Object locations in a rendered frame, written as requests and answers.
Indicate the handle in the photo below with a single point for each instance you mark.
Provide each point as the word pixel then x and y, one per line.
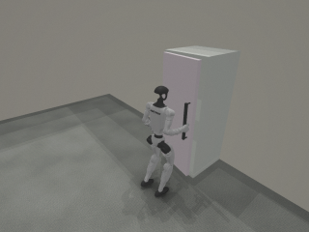
pixel 185 117

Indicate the robot right forearm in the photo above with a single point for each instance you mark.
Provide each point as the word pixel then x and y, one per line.
pixel 177 131

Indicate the robot right upper arm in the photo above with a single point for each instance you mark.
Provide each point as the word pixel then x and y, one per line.
pixel 170 113

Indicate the right robot hand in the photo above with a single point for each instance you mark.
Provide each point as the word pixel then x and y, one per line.
pixel 185 127

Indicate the robot left upper arm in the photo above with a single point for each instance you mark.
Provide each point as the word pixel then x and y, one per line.
pixel 145 118

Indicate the robot left shin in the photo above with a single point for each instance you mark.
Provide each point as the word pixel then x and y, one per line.
pixel 150 169

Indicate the fridge door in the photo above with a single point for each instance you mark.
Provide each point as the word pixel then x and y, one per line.
pixel 181 75

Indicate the robot torso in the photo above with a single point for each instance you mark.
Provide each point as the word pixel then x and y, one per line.
pixel 157 121

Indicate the robot left forearm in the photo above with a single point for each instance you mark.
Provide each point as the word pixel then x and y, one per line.
pixel 149 125

